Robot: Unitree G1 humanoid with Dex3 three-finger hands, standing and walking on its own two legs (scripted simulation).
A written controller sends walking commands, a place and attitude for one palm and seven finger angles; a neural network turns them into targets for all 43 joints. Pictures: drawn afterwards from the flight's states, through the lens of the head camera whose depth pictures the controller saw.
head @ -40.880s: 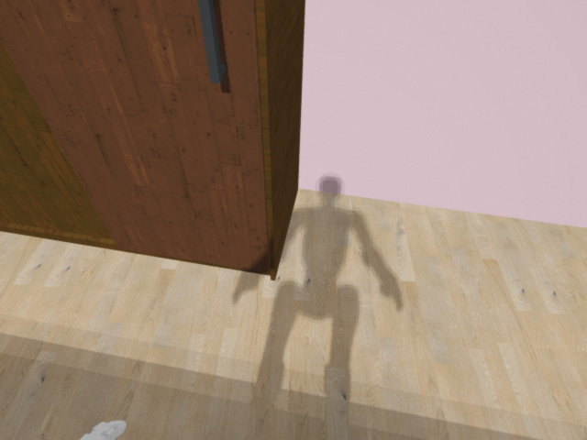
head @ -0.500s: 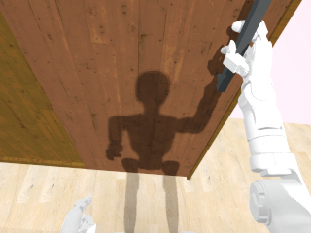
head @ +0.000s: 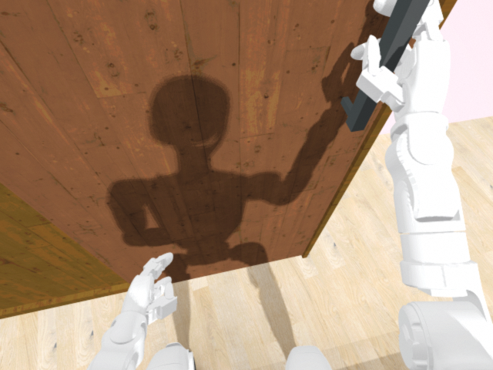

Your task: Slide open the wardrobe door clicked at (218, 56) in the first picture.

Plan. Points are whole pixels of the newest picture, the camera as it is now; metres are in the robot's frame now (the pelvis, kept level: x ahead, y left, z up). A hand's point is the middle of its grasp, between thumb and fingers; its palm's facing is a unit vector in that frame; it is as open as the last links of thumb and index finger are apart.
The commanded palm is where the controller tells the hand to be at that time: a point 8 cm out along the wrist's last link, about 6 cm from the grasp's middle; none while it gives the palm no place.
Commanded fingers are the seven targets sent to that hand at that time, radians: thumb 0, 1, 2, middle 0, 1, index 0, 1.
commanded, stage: step sideways, sliding the door along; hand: right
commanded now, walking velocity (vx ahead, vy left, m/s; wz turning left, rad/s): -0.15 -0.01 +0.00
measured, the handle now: (379, 46) +0.45 -0.22 +0.24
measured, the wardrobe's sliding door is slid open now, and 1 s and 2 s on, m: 0.01 0.18 0.23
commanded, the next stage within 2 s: none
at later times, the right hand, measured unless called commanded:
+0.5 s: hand (306, 80) +0.40 -0.12 +0.23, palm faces +0.35 +0.94 -0.06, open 6.9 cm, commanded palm +0.36 -0.07 +0.23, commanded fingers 0.00 -0.90 -0.90 0.45 1.40 0.45 1.40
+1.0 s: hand (233, 94) +0.39 -0.03 +0.23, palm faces +0.03 +1.00 -0.03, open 6.7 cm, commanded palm +0.36 -0.03 +0.23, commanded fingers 0.00 -0.90 -0.90 0.45 1.40 0.45 1.40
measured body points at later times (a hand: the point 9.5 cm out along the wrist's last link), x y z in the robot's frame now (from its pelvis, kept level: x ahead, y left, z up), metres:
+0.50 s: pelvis +0.08 +0.05 +0.01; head +0.15 +0.06 +0.45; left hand +0.34 +0.20 -0.08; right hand +0.38 -0.17 +0.23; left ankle +0.11 +0.18 -0.72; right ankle +0.01 -0.08 -0.70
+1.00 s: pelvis +0.09 +0.07 +0.01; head +0.16 +0.07 +0.45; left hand +0.34 +0.22 -0.08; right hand +0.38 -0.08 +0.23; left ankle +0.16 +0.16 -0.72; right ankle +0.04 -0.08 -0.69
